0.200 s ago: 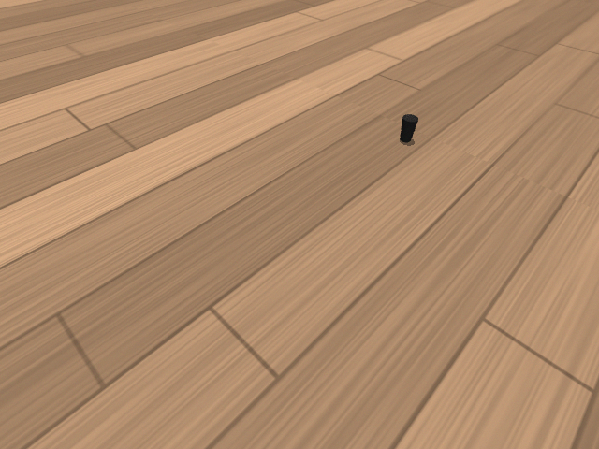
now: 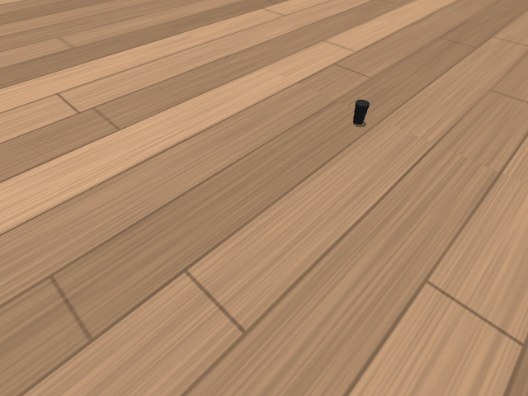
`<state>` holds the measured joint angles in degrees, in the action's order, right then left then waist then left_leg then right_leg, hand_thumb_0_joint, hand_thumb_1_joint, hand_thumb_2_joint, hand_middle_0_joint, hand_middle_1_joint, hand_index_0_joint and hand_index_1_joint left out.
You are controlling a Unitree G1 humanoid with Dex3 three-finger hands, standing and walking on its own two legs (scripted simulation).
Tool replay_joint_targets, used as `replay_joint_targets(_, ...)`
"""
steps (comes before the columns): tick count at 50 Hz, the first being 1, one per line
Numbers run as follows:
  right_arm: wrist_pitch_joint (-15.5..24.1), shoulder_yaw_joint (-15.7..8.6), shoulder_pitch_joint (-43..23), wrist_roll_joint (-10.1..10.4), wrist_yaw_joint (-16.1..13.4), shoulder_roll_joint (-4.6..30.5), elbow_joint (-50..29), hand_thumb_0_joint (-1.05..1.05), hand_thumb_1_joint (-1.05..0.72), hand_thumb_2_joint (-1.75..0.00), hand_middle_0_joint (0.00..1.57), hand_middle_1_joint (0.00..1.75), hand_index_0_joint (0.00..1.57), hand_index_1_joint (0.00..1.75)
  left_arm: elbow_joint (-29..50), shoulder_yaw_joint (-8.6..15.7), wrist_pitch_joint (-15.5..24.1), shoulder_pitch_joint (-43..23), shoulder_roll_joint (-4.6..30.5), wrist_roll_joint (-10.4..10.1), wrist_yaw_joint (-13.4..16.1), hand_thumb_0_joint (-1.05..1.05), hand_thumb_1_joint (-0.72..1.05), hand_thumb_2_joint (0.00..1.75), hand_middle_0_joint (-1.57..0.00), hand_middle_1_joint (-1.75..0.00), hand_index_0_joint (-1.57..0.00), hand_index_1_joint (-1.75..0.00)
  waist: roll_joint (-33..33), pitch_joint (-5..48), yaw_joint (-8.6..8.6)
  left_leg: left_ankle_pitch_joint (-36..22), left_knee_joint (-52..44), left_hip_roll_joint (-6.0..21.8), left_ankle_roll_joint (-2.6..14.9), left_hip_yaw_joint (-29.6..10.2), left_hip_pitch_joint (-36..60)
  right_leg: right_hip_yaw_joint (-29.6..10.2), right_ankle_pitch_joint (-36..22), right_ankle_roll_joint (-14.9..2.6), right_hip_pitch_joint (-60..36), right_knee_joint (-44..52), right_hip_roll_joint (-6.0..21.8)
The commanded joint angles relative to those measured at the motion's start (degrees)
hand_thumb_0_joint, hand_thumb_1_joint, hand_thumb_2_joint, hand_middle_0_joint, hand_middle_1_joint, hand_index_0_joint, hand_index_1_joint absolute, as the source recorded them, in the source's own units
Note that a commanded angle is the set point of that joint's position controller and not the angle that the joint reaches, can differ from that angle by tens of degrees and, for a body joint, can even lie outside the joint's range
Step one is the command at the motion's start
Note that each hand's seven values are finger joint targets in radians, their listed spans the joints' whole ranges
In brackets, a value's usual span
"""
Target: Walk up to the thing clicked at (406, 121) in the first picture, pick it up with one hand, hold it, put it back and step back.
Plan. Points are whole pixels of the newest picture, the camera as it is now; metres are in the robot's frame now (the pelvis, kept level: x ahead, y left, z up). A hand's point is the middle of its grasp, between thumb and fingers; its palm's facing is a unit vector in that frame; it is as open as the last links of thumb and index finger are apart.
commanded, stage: stand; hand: left
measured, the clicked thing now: (360, 112) +2.01 -0.65 -0.71
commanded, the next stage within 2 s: walk up in 0.92 s
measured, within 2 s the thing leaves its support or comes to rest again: neither
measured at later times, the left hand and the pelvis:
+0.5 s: hand out of the picture +0.07 +0.25 -0.16, palm faces -0.02 -0.94 -0.33, open 7.4 cm; pelvis +0.01 +0.00 +0.00, yaw +0 degrees
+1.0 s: hand out of the picture +0.09 +0.26 -0.15, palm faces -0.06 -0.95 -0.32, open 7.4 cm; pelvis +0.02 +0.00 +0.00, yaw -3 degrees
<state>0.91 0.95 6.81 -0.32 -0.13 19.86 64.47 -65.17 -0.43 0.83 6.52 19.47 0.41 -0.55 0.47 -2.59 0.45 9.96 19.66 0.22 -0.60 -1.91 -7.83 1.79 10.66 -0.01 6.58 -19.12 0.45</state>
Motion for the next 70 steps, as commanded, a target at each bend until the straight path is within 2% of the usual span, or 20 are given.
replay_joint_targets(1,1.12,-2.17,-1.90,-0.03,-0.59,11.82,-3.58,0.00,-0.90,-0.90,0.20,0.30,0.20,0.30,3.53,2.41,1.16,-2.53,12.17,0.22,0.98,0.00,0.90,0.90,-0.20,-0.30,-0.20,-0.30,-0.86,4.02,-0.22,-8.12,-2.52,6.71,2.19,-4.89,0.04,-5.97,-7.39,-1.45,-1.42,3.17,7.22)
replay_joint_targets(13,0.96,-2.37,-2.48,-0.07,-0.60,12.04,-3.60,0.00,-0.90,-0.90,0.20,0.30,0.20,0.30,3.46,2.52,1.14,-2.63,12.29,0.17,1.11,0.00,0.90,0.90,-0.20,-0.30,-0.20,-0.30,-1.00,3.16,-0.22,-6.67,-2.88,6.71,2.02,-4.95,0.56,-6.02,-5.24,-1.36,-0.71,3.84,7.27)
replay_joint_targets(45,1.06,-2.34,-2.18,-0.02,-0.66,12.18,-3.56,0.00,-0.90,-0.90,0.20,0.30,0.20,0.30,3.50,2.62,0.92,-1.86,12.39,0.20,1.11,0.00,0.90,0.90,-0.20,-0.30,-0.20,-0.30,-0.46,4.02,-0.21,-9.71,-3.19,6.80,2.06,-4.86,1.75,-5.71,-8.16,-1.35,-2.23,3.39,7.45)
replay_joint_targets(46,3.07,-7.91,2.38,-1.81,0.19,20.05,-7.86,0.00,-0.90,-0.90,0.20,0.30,0.20,0.30,9.88,7.51,1.15,-0.53,18.57,1.54,-1.62,0.00,0.90,0.90,-0.20,-0.30,-0.20,-0.30,-2.86,11.27,-2.10,20.41,1.61,7.83,6.28,-4.98,9.94,-8.10,18.64,-3.31,6.98,-3.31,4.52)
replay_joint_targets(47,3.67,-9.02,5.28,-2.20,0.51,21.35,-6.49,0.00,-0.90,-0.90,0.20,0.30,0.20,0.30,10.91,6.96,0.61,-6.26,16.75,1.51,-2.80,0.00,0.90,0.90,-0.20,-0.30,-0.20,-0.30,1.89,5.80,-5.24,30.88,-1.37,10.84,8.22,-9.61,16.71,-5.62,23.64,-2.68,25.04,-10.05,2.69)
replay_joint_targets(48,4.15,-10.31,8.91,-2.21,0.44,22.95,-6.55,0.00,-0.90,-0.90,0.20,0.30,0.20,0.30,14.11,6.54,0.56,-12.77,13.96,1.81,-3.66,0.00,0.90,0.90,-0.20,-0.30,-0.20,-0.30,10.27,0.39,-8.63,37.06,-10.20,20.32,12.33,-20.57,16.85,-1.74,17.55,-1.58,36.73,-25.19,1.29)
replay_joint_targets(49,4.63,-10.59,8.90,-2.08,0.53,23.35,-7.79,0.00,-0.90,-0.90,0.20,0.30,0.20,0.30,15.85,6.65,0.74,-14.67,14.38,2.32,-3.94,0.00,0.90,0.90,-0.20,-0.30,-0.20,-0.30,6.98,-3.34,-8.51,34.92,-13.14,26.45,15.40,-24.51,12.53,-5.98,15.92,-1.63,41.36,-31.75,4.81)
replay_joint_targets(51,5.46,-10.07,5.15,-1.75,0.52,21.55,-10.22,0.00,-0.90,-0.90,0.20,0.30,0.20,0.30,14.88,7.10,1.30,-8.56,15.96,1.84,-5.01,0.00,0.90,0.90,-0.20,-0.30,-0.20,-0.30,1.63,0.05,-4.09,32.16,-13.68,24.26,13.72,-20.41,9.23,-9.35,12.11,-1.60,37.03,-36.51,7.77)
replay_joint_targets(53,5.73,-10.25,-0.18,-2.13,0.89,21.24,-12.58,0.00,-0.90,-0.90,0.20,0.30,0.20,0.30,13.99,7.71,0.90,-2.17,16.46,1.30,-6.71,0.00,0.90,0.90,-0.20,-0.30,-0.20,-0.30,6.60,1.20,-0.61,31.07,-14.70,22.25,12.80,-12.87,6.65,-7.22,10.66,-0.35,32.07,-33.02,9.32)
replay_joint_targets(55,6.02,-10.40,-2.90,-2.63,1.46,21.41,-13.74,0.00,-0.90,-0.90,0.20,0.30,0.20,0.30,13.76,7.97,0.53,-1.45,15.94,1.21,-7.78,0.00,0.90,0.90,-0.20,-0.30,-0.20,-0.30,9.19,-0.96,0.68,26.69,-14.11,18.93,10.94,-4.60,-0.19,-4.64,8.37,0.24,24.83,-28.16,9.01)
replay_joint_targets(56,6.06,-10.27,-2.38,-2.72,1.80,21.09,-13.82,0.00,-0.90,-0.90,0.20,0.30,0.20,0.30,14.12,8.01,0.50,-2.39,15.71,1.09,-8.10,0.00,0.90,0.90,-0.20,-0.30,-0.20,-0.30,8.54,-1.75,0.08,25.17,-13.28,17.04,10.17,-1.18,-1.82,-3.11,7.40,0.41,22.41,-24.73,8.38)
replay_joint_targets(59,5.72,-10.47,-2.67,-2.89,2.33,21.85,-13.44,0.00,-0.90,-0.90,0.20,0.30,0.20,0.30,13.82,8.45,0.70,-2.13,16.07,1.12,-8.15,0.00,0.90,0.90,-0.20,-0.30,-0.20,-0.30,8.07,-2.27,0.24,25.66,-10.28,15.22,9.01,3.85,-7.40,1.84,4.17,0.55,13.33,-20.03,6.40)
replay_joint_targets(61,5.15,-10.34,-4.65,-2.63,2.40,21.95,-13.55,0.00,-0.90,-0.90,0.20,0.30,0.20,0.30,12.06,8.73,0.88,3.48,15.97,1.26,-7.62,0.00,0.90,0.90,-0.20,-0.30,-0.20,-0.30,6.17,-0.10,3.41,26.59,-3.00,14.95,8.66,6.69,-9.22,5.01,1.69,-0.18,5.67,-17.30,5.14)
replay_joint_targets(62,4.70,-9.83,-3.95,-2.64,2.30,20.72,-13.55,0.00,-0.90,-0.90,0.20,0.30,0.20,0.30,10.84,9.09,1.33,6.39,16.92,1.48,-7.08,0.00,0.90,0.90,-0.20,-0.30,-0.20,-0.30,0.80,0.89,4.65,24.16,5.49,12.45,7.81,9.59,-12.44,6.61,1.94,-0.33,-0.54,-14.69,3.08)
replay_joint_targets(63,4.24,-8.51,-2.19,-2.88,2.37,17.91,-13.38,0.00,-0.90,-0.90,0.20,0.30,0.20,0.30,8.32,10.67,2.04,15.31,19.54,1.67,-5.85,0.00,0.90,0.90,-0.20,-0.30,-0.20,-0.30,-9.85,5.48,9.17,15.19,25.88,8.32,6.24,12.16,-18.42,4.59,9.31,-1.91,-12.83,-12.72,0.74)
replay_joint_targets(64,4.23,-6.23,-1.25,-2.09,2.68,11.88,-15.38,0.00,-0.90,-0.90,0.20,0.30,0.20,0.30,7.84,12.26,2.65,22.95,25.19,1.97,-4.28,0.00,0.90,0.90,-0.20,-0.30,-0.20,-0.30,-25.73,4.94,12.20,23.47,45.82,1.25,3.43,11.63,-32.14,-15.44,27.88,-4.96,-17.13,-1.10,9.52)
replay_joint_targets(65,4.50,-6.75,-3.79,-1.20,2.65,15.14,-18.04,0.00,-0.90,-0.90,0.20,0.30,0.20,0.30,10.06,11.75,2.84,19.48,28.86,0.53,-4.12,0.00,0.90,0.90,-0.20,-0.30,-0.20,-0.30,-22.25,3.00,9.36,23.27,51.07,-0.26,1.68,4.67,-37.96,-44.29,40.68,-12.11,-10.46,14.44,22.05)
replay_joint_targets(66,4.50,-7.53,-5.83,-0.96,2.64,18.98,-17.17,0.00,-0.90,-0.90,0.20,0.30,0.20,0.30,12.77,11.64,3.02,12.74,29.62,-0.36,-3.88,0.00,0.90,0.90,-0.20,-0.30,-0.20,-0.30,-11.51,-1.15,7.00,17.30,52.30,5.87,1.17,-0.19,-36.92,-45.71,43.50,-14.55,-4.74,15.26,24.36)
replay_joint_targets(68,4.51,-7.76,-1.49,0.08,3.45,19.50,-14.30,0.00,-0.90,-0.90,0.20,0.30,0.20,0.30,14.47,10.30,3.50,6.54,25.11,-0.61,-2.96,0.00,0.90,0.90,-0.20,-0.30,-0.20,-0.30,-7.79,-0.84,2.53,9.08,47.09,8.29,1.82,-0.38,-32.37,-30.92,31.18,-11.41,-2.72,10.86,17.62)
replay_joint_targets(70,4.02,-7.76,3.05,-0.29,4.12,18.41,-12.87,0.00,-0.90,-0.90,0.20,0.30,0.20,0.30,15.10,9.39,4.11,5.17,22.38,-0.51,-2.75,0.00,0.90,0.90,-0.20,-0.30,-0.20,-0.30,-9.61,-1.91,0.37,7.64,40.09,9.40,1.62,-0.28,-25.79,-20.98,24.59,-10.12,4.28,10.03,14.44)
